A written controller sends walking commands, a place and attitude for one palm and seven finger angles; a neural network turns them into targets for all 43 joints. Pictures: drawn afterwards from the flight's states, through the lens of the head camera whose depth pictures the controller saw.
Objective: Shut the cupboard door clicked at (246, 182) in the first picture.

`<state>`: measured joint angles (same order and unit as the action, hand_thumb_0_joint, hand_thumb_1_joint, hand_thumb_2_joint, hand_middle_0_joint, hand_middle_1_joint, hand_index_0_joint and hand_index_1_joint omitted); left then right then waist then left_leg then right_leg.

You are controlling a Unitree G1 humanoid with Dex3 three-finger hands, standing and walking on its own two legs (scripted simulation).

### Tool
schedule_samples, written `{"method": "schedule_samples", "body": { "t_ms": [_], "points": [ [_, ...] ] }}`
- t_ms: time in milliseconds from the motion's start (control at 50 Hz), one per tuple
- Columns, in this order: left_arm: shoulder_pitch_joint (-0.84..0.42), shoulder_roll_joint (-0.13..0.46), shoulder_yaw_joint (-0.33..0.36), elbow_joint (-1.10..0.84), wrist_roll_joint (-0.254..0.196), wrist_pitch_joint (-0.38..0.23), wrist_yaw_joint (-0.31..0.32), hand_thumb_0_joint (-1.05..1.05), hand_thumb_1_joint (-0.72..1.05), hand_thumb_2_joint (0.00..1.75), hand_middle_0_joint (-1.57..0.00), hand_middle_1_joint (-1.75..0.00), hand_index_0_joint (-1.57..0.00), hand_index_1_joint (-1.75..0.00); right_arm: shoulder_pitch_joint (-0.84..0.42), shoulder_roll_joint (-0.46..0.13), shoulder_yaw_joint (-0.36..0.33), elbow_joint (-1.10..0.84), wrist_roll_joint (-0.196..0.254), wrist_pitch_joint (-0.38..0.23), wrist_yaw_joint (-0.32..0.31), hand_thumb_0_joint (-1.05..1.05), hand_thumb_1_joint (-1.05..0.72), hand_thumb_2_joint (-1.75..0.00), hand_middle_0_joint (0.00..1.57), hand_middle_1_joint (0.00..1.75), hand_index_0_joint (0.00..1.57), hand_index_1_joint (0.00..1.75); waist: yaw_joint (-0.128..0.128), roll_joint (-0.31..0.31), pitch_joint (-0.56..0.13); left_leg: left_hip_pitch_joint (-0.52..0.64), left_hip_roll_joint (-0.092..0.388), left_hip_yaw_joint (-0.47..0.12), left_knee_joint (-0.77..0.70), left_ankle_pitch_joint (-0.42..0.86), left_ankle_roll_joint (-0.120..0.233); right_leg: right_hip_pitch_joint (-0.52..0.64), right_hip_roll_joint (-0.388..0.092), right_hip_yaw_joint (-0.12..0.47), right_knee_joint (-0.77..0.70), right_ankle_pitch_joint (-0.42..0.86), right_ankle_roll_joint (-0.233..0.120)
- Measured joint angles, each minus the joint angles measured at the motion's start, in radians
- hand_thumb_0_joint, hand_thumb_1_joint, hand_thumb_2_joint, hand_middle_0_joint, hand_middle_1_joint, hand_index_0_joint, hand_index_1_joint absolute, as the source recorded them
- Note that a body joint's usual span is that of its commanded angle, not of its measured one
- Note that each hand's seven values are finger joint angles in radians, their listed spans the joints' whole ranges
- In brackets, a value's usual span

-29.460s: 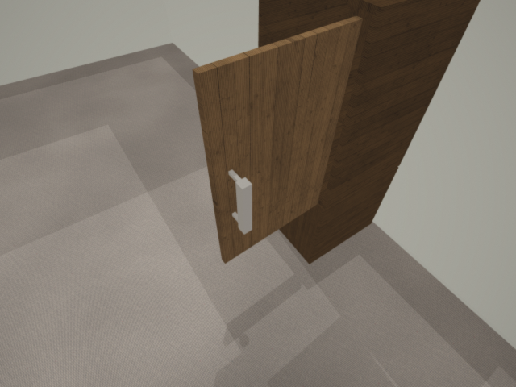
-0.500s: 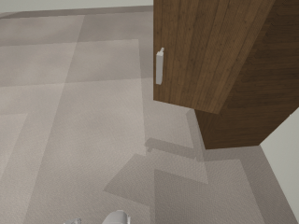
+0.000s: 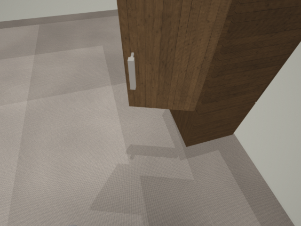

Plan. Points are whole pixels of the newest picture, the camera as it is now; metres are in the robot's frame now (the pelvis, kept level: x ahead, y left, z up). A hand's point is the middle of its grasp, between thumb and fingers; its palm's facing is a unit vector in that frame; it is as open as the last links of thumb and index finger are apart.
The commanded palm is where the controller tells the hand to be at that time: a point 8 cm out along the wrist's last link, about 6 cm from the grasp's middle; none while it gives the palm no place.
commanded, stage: take the last steps up to it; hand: left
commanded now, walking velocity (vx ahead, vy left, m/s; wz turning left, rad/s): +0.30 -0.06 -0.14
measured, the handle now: (132, 71) +0.73 +0.11 -0.07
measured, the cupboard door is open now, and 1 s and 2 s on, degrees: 69 69 69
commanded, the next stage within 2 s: come to a stop and stand still in 0.68 s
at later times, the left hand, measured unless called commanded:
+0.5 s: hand out of the picture +0.12 +0.19 -0.19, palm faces -0.02 -0.99 -0.14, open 7.4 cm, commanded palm none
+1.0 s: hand (121, 162) +0.34 +0.12 -0.16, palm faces -0.02 -0.97 -0.23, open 7.2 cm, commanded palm none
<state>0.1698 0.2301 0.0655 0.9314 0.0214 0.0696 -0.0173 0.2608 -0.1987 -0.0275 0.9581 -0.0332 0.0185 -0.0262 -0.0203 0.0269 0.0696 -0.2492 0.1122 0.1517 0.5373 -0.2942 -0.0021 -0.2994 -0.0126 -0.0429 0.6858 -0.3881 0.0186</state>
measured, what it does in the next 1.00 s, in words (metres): walks ahead: right foot, then left foot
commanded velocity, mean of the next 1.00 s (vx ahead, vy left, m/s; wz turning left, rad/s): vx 0.10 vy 0.01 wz -0.04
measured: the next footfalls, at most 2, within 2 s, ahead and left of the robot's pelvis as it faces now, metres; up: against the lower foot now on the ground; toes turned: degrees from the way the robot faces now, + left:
right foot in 0.04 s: +0.02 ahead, -0.13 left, +0.00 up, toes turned -3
left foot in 0.36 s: +0.18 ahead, +0.11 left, +0.00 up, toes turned +6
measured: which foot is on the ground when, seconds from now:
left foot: down 0.00-0.04, up 0.06-0.34, down 0.36-0.78, up 0.80-1.00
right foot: up 0.00-0.02, down 0.04-0.38, up 0.40-0.76, down 0.78-1.00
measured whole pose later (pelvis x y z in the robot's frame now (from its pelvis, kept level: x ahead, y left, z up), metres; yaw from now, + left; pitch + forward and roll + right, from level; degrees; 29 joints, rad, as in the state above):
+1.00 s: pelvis +0.26 -0.06 +0.00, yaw -3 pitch +1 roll +1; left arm 0.16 0.15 0.04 1.02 0.02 -0.02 0.04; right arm 0.24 -0.17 -0.04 1.05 0.00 0.03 -0.03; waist 0.00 0.01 0.08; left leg -0.37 0.02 0.05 0.83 -0.48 -0.04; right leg -0.27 -0.02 -0.10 0.46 -0.20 -0.05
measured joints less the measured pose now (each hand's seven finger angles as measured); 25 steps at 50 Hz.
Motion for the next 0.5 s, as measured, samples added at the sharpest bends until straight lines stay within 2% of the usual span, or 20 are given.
{"method": "schedule_samples", "body": {
  "t_ms": [40, 80, 100, 160, 220, 320, 360, 380, 420, 460, 500],
  "points": [
    [0.014, -0.001, -0.003, -0.003, 0.004, -0.014, -0.005, 0.01, 0.91, 0.89, -0.20, -0.30, -0.20, -0.30, 0.027, -0.004, -0.006, 0.016, 0.005, 0.007, 0.005, 0.01, -0.90, -0.90, 0.20, 0.30, 0.20, 0.30, 0.000, -0.010, -0.027, -0.019, -0.004, 0.017, 0.058, -0.040, -0.012, 0.072, -0.006, 0.006, -0.156, 0.033, -0.022],
    [0.017, -0.027, -0.008, 0.016, 0.007, -0.032, 0.000, 0.01, 0.91, 0.89, -0.20, -0.30, -0.20, -0.30, 0.034, -0.025, -0.014, 0.043, 0.008, 0.022, 0.010, 0.01, -0.90, -0.90, 0.20, 0.30, 0.20, 0.30, -0.001, 0.021, -0.035, -0.072, -0.005, -0.029, 0.205, -0.177, -0.019, 0.074, 0.010, 0.002, -0.145, 0.054, -0.032],
    [0.026, -0.040, -0.015, 0.020, 0.006, -0.039, 0.002, 0.01, 0.91, 0.89, -0.20, -0.30, -0.20, -0.30, 0.040, -0.034, -0.019, 0.053, 0.007, 0.030, 0.013, 0.01, -0.90, -0.90, 0.20, 0.30, 0.20, 0.30, -0.003, 0.033, -0.041, -0.107, -0.017, -0.056, 0.292, -0.201, -0.018, 0.086, 0.013, -0.004, -0.150, 0.053, -0.035],
    [0.069, -0.062, -0.021, 0.037, 0.003, -0.062, 0.012, 0.01, 0.91, 0.89, -0.20, -0.30, -0.20, -0.30, 0.044, -0.041, -0.025, 0.072, 0.001, 0.028, 0.025, 0.01, -0.90, -0.90, 0.20, 0.30, 0.20, 0.30, 0.002, 0.025, -0.059, -0.186, -0.039, -0.073, 0.450, -0.155, -0.024, 0.140, 0.009, 0.001, -0.219, 0.068, -0.039],
    [0.107, -0.068, -0.024, 0.067, 0.003, -0.078, 0.017, 0.00, 0.91, 0.89, -0.20, -0.30, -0.20, -0.30, 0.035, -0.031, -0.025, 0.065, 0.000, 0.010, 0.035, 0.01, -0.90, -0.90, 0.20, 0.30, 0.20, 0.30, 0.000, -0.002, -0.064, -0.219, -0.033, -0.064, 0.413, -0.084, -0.036, 0.190, 0.005, 0.007, -0.285, 0.086, -0.033],
    [0.146, -0.068, -0.026, 0.124, 0.004, -0.089, 0.012, 0.01, 0.91, 0.89, -0.21, -0.30, -0.20, -0.30, 0.010, -0.005, -0.021, 0.049, 0.004, -0.021, 0.042, 0.01, -0.90, -0.90, 0.20, 0.30, 0.19, 0.30, 0.009, -0.040, -0.053, -0.174, -0.029, -0.053, 0.166, -0.010, -0.036, 0.245, 0.005, 0.006, -0.303, 0.051, -0.017],
    [0.165, -0.067, -0.023, 0.143, 0.001, -0.085, 0.010, 0.01, 0.91, 0.89, -0.21, -0.30, -0.20, -0.30, 0.009, 0.000, -0.016, 0.043, 0.003, -0.042, 0.041, 0.01, -0.90, -0.90, 0.20, 0.30, 0.19, 0.30, 0.013, -0.048, -0.054, -0.119, -0.038, -0.047, 0.051, 0.048, -0.028, 0.246, 0.004, 0.007, -0.246, -0.001, -0.007],
    [0.171, -0.062, -0.020, 0.152, -0.002, -0.080, 0.009, 0.01, 0.91, 0.89, -0.21, -0.30, -0.20, -0.30, 0.005, 0.008, -0.015, 0.044, -0.001, -0.055, 0.037, 0.01, -0.90, -0.90, 0.20, 0.30, 0.20, 0.30, 0.013, -0.065, -0.052, -0.115, -0.049, -0.038, 0.057, 0.064, -0.003, 0.224, -0.007, 0.015, -0.179, -0.040, -0.019],
    [0.174, -0.055, -0.018, 0.166, -0.004, -0.064, 0.009, 0.01, 0.91, 0.89, -0.21, -0.30, -0.20, -0.30, 0.002, 0.022, -0.008, 0.040, -0.008, -0.069, 0.028, 0.01, -0.90, -0.90, 0.20, 0.30, 0.20, 0.30, 0.013, -0.083, -0.051, -0.104, -0.054, -0.015, 0.091, 0.023, 0.029, 0.132, -0.009, 0.033, 0.056, -0.112, -0.045],
    [0.166, -0.050, -0.017, 0.175, 0.003, -0.054, 0.005, 0.01, 0.91, 0.89, -0.21, -0.30, -0.20, -0.30, 0.016, 0.033, -0.001, 0.034, -0.008, -0.075, 0.018, 0.01, -0.90, -0.90, 0.20, 0.30, 0.20, 0.30, 0.006, -0.080, -0.056, -0.067, -0.053, -0.002, 0.061, 0.003, 0.037, 0.026, -0.005, 0.029, 0.276, -0.088, -0.059],
    [0.140, -0.043, -0.012, 0.170, 0.007, -0.054, -0.001, 0.01, 0.91, 0.89, -0.20, -0.30, -0.20, -0.30, 0.039, 0.045, 0.005, 0.039, -0.007, -0.081, 0.009, 0.01, -0.90, -0.90, 0.20, 0.30, 0.20, 0.30, 0.000, -0.073, -0.052, -0.020, -0.059, 0.000, -0.004, 0.022, 0.031, -0.061, -0.015, 0.015, 0.384, -0.025, -0.058]
  ]
}}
